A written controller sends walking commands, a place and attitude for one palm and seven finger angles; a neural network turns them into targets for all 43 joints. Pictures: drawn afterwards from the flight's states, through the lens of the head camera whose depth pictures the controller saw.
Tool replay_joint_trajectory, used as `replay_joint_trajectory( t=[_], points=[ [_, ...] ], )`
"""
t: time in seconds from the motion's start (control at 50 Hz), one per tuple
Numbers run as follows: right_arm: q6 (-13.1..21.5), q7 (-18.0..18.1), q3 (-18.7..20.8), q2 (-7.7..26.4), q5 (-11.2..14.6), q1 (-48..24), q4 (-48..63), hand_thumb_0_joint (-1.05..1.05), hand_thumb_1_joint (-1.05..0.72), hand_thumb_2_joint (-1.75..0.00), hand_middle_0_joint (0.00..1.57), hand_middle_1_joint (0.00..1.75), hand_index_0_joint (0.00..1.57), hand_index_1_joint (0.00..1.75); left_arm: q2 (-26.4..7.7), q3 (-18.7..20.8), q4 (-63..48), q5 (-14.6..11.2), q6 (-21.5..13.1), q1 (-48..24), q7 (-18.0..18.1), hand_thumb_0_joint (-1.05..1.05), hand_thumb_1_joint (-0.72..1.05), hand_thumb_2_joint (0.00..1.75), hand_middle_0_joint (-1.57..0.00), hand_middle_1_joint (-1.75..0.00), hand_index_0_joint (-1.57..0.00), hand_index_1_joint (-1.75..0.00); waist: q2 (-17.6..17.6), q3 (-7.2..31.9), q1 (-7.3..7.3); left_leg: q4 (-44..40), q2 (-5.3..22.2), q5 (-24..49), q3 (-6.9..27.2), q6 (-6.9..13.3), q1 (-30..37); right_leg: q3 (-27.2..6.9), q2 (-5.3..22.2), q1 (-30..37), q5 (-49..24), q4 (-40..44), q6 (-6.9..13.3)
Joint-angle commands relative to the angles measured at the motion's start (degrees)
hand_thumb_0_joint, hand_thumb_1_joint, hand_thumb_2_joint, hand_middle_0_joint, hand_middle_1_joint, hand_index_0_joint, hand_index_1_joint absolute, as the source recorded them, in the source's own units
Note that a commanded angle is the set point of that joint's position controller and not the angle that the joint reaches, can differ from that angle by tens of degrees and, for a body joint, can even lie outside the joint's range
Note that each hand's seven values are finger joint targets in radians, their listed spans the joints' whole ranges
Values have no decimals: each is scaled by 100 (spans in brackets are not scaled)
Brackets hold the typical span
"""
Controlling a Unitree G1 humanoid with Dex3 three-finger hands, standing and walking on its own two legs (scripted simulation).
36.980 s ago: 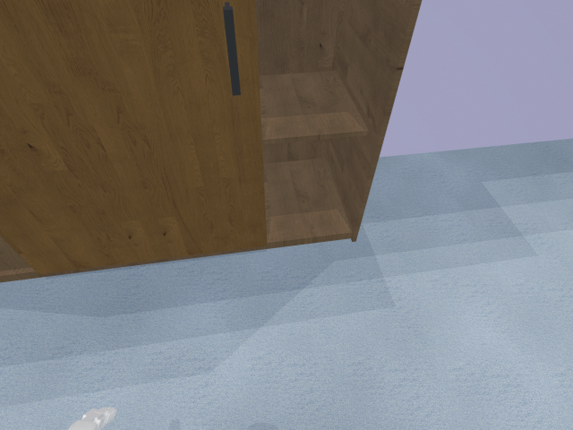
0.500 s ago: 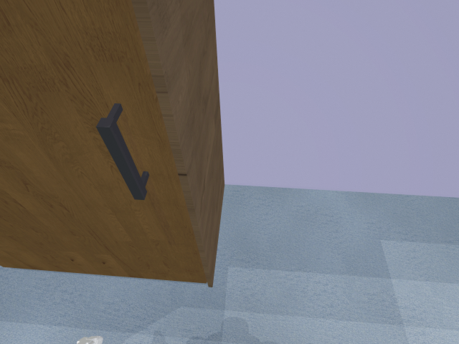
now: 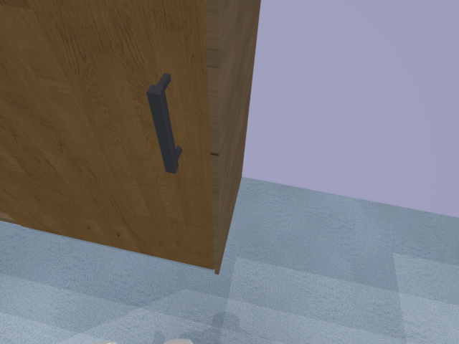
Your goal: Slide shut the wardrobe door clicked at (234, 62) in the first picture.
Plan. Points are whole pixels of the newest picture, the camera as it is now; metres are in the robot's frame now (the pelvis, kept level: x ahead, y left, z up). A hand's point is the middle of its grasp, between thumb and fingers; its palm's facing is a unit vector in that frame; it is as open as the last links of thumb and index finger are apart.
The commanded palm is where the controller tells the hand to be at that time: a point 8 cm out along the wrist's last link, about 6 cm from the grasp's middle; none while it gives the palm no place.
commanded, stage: walk to a spot facing it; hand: left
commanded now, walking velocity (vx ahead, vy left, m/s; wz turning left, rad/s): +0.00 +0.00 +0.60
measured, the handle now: (169, 127) +0.46 +0.13 +0.11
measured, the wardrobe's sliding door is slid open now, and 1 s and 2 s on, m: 0.00 0.00 0.00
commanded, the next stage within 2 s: none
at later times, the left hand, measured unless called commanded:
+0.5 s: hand out of the picture -0.04 +0.23 -0.16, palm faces +0.31 -0.89 -0.35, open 7.4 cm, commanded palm none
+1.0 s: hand out of the picture -0.07 +0.22 -0.16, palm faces +0.60 -0.72 -0.34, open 7.4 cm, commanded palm none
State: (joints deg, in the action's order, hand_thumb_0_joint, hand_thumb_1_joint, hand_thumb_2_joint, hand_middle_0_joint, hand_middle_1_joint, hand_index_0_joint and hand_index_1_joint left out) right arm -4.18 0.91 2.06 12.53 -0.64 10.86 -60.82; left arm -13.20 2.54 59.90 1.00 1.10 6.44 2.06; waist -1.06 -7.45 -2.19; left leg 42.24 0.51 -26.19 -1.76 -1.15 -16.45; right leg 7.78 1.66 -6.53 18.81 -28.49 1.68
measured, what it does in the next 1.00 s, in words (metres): steps on the spot, turning left: right foot, then left foot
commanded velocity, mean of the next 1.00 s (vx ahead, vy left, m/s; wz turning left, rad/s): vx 0.00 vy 0.00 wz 0.60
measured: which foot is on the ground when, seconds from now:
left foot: down 0.00-0.40, up 0.42-0.66, down 0.68-0.92, up 0.94-1.00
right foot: down 0.00-0.06, up 0.08-0.40, down 0.42-0.68, up 0.70-0.90, down 0.92-1.00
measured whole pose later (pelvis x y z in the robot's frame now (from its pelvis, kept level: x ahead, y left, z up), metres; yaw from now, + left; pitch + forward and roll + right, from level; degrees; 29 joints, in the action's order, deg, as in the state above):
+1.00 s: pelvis +0.00 -0.02 -0.01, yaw +39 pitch +0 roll +1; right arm -4.8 -0.3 4.8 14.6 -1.5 6.9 -52.6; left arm -13.0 3.7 50.9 1.2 1.1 8.4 1.6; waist 3.0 -8.6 -1.0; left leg 56.3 -2.8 -26.3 5.0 -1.8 -28.5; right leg 4.9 4.5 -16.1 20.8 -37.5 -0.4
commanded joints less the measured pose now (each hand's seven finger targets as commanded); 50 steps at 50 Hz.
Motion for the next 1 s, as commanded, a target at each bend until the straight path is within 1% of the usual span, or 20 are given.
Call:
replay_joint_trajectory(
  t=[0.0,0.04,0.06,0.1,0.26,0.34,0.38,0.4,0.44,0.5,0.58,0.62,0.64,0.66,0.7,0.78,0.86,0.9,0.94,0.98],
  points=[
    [95,-57,155,506,-30,681,303,0,-90,-90,20,30,20,30,-1114,289,-500,-10,-4,-200,18,0,90,90,-20,-30,-20,-30,-229,331,-203,-1036,257,1391,-78,7,798,-345,1575,-855,-2196,-145,391],
    [162,-43,308,1251,-159,1025,350,0,-90,-90,20,30,20,30,-563,235,-685,-93,99,158,-25,0,90,90,-20,-30,-20,-30,2445,351,-175,-2600,2007,3230,2857,1004,731,114,244,-2052,1789,-2444,-406],
    [135,5,338,1368,-196,1060,333,0,-90,-90,20,30,20,30,-662,242,-815,-41,173,-130,4,0,90,90,-20,-30,-20,-30,1789,431,-279,-2998,2236,2200,3278,1389,122,-668,197,-1746,1931,-3213,-272],
    [172,28,326,1223,-209,470,615,0,-90,-90,20,30,20,30,-633,336,-818,-9,180,-7,-63,0,90,90,-20,-30,-20,-30,1280,501,60,-3210,1687,-122,2974,1204,-625,-805,277,-1567,1205,-3475,-195],
    [168,55,414,1175,-174,583,624,0,-90,-90,20,30,20,30,-438,255,-851,-49,71,203,-79,0,90,90,-20,-30,-20,-30,848,1205,-18,-2721,1101,1265,2637,1048,657,-708,-104,-1548,928,-1835,-359],
    [75,27,461,1058,-143,117,850,0,-90,-90,20,30,20,30,-629,327,-642,-70,87,1068,-37,0,90,90,-20,-30,-20,-30,1097,1138,347,-2518,548,985,2391,650,-302,-516,-281,-96,480,-23,-274],
    [54,-10,432,469,-41,-10,1046,0,-90,-90,20,30,20,30,-1312,493,-647,71,64,1225,38,0,90,90,-20,-30,-20,-30,-1142,768,452,-604,-641,-131,1128,-49,-2025,-2725,1650,600,1326,1844,448],
    [92,-40,468,627,-90,-35,1073,0,-90,-90,20,30,20,30,-1455,456,-820,78,47,624,69,0,90,90,-20,-30,-20,-30,-1223,444,338,970,-589,-455,735,-104,-2000,-3168,2632,-266,594,2037,846],
    [58,-155,440,509,-127,315,984,0,-90,-90,20,30,20,30,-1129,371,-1092,52,-57,-322,64,0,90,90,-20,-30,-20,-30,-489,396,-203,2248,-223,58,592,-104,-1702,-2048,2065,-721,-590,1484,890],
    [80,-191,362,532,-48,-92,1125,0,-90,-90,20,30,20,30,-911,328,-929,34,-150,100,89,0,90,90,-20,-30,-20,-30,-1317,444,56,1456,54,92,162,-226,-1742,-800,1611,392,-4028,528,635],
    [185,-202,242,477,-39,-455,1235,0,-90,-90,20,30,20,30,-1266,427,-759,22,-107,785,54,0,90,90,-20,-30,-20,-30,-958,772,344,-579,-210,613,-468,-96,-734,-562,1611,784,-4926,-390,379],
    [202,-197,292,686,-77,163,1035,0,-90,-90,20,30,20,30,-1323,437,-777,-23,-90,732,13,0,90,90,-20,-30,-20,-30,-623,988,21,-1449,-316,1703,-512,5,494,-208,1470,146,-4485,-1380,39],
    [234,-175,391,1060,-114,490,968,0,-90,-90,20,30,20,30,-1151,409,-898,-58,-68,760,-13,0,90,90,-20,-30,-20,-30,303,1331,-143,-1556,444,3282,374,341,1507,48,1167,-849,-3149,-2347,-252],
    [267,-121,541,1627,-122,899,933,0,-90,-90,20,30,20,30,-678,300,-1145,-110,-53,641,-36,0,90,90,-20,-30,-20,-30,2184,1647,-350,-1601,2085,6215,2609,1335,2288,49,372,-2289,1433,-3744,-607],
    [213,-37,495,1700,-145,846,881,0,-90,-90,20,30,20,30,-723,271,-1480,-45,77,-44,20,0,90,90,-20,-30,-20,-30,941,1169,-296,-2000,2312,4405,2671,1646,1177,-830,537,-2239,1954,-3974,-496],
    [217,43,436,1403,-160,-96,1148,0,-90,-90,20,30,20,30,-609,306,-1219,-54,123,179,-101,0,90,90,-20,-30,-20,-30,1492,1180,65,-1976,1182,2963,1893,1032,576,-706,276,-1657,1188,-2729,-516],
    [141,34,445,1278,-101,-586,1352,0,-90,-90,20,30,20,30,-673,345,-979,-46,46,1033,-88,0,90,90,-20,-30,-20,-30,651,1248,506,-1373,675,1906,1749,659,-496,-427,-3,-67,83,-228,-481],
    [141,-59,383,631,-22,-515,1513,0,-90,-90,20,30,20,30,-1535,482,-1115,93,-29,930,-13,0,90,90,-20,-30,-20,-30,-2023,817,551,1128,-659,-653,467,-131,-1913,-3236,2445,164,-442,1653,466],
    [111,-146,406,733,-86,-309,1387,0,-90,-90,20,30,20,30,-1150,364,-1234,61,-88,374,10,0,90,90,-20,-30,-20,-30,-884,545,186,2713,-184,-471,717,-59,-1672,-2321,2341,-698,-1313,1294,833],
    [59,-179,367,615,-76,-303,1211,0,-90,-90,20,30,20,30,-909,312,-1258,38,-119,128,38,0,90,90,-20,-30,-20,-30,-1137,477,44,2713,67,-187,423,-200,-1664,-1402,1836,-432,-2696,750,656]
  ],
)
